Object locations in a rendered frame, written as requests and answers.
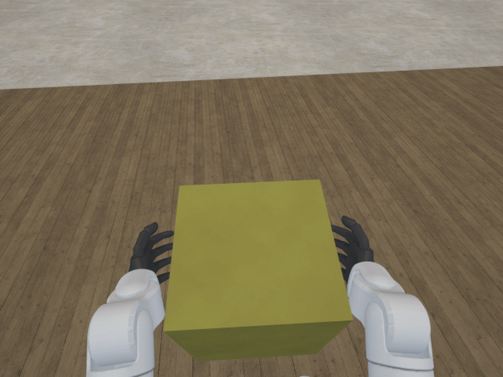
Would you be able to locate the right robot hand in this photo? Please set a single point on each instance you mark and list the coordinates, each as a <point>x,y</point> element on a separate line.
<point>357,248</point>

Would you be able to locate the carton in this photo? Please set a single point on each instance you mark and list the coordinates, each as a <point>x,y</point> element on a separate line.
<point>254,272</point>

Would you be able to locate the left robot hand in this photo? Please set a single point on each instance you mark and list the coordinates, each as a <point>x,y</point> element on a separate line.
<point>143,254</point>

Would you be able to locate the left robot forearm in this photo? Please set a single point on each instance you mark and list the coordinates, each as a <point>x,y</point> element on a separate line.
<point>120,339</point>

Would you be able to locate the right robot forearm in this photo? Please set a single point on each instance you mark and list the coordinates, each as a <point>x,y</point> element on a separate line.
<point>397,326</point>

